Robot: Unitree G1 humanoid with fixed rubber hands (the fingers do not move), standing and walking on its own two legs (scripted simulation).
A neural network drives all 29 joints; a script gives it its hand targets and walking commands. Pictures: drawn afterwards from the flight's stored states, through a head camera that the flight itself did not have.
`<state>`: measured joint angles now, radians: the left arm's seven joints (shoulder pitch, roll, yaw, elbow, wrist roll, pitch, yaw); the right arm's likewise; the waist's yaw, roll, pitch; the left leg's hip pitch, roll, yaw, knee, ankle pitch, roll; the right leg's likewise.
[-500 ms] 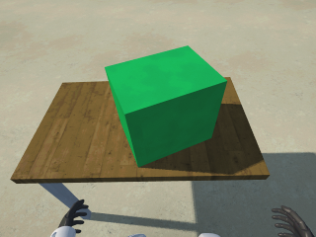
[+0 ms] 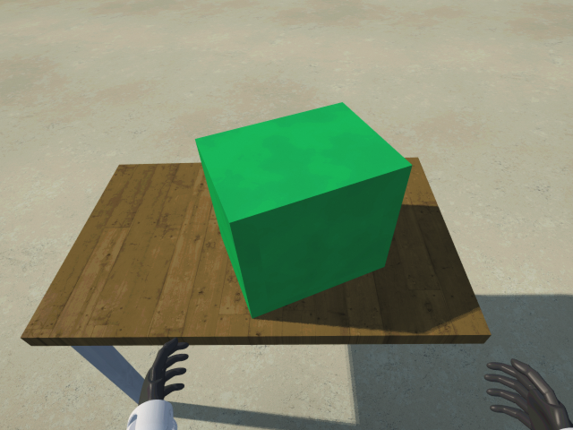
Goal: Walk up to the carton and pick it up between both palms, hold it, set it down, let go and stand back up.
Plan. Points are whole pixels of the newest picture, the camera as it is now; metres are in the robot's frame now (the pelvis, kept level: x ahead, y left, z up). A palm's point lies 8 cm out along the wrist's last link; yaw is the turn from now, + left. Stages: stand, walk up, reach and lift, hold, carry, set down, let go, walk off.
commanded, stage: reach and lift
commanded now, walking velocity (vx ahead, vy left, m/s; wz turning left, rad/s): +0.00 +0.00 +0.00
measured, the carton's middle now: (298, 208) +0.51 +0.02 +0.01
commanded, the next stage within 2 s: none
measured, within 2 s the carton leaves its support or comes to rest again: neither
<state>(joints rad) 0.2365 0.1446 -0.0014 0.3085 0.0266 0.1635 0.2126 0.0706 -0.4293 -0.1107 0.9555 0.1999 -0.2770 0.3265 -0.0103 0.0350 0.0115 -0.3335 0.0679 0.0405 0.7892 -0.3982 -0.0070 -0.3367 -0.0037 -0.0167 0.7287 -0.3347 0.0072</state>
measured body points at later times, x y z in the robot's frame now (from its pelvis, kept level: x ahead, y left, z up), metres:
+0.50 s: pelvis +0.02 -0.01 +0.00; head +0.01 -0.01 +0.45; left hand +0.21 +0.20 -0.01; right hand +0.22 -0.33 -0.03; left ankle +0.02 +0.12 -0.71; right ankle +0.04 -0.13 -0.71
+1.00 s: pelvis +0.03 -0.01 +0.00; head +0.03 -0.01 +0.45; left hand +0.25 +0.20 +0.02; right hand +0.28 -0.33 +0.00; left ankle +0.02 +0.12 -0.71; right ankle +0.04 -0.13 -0.71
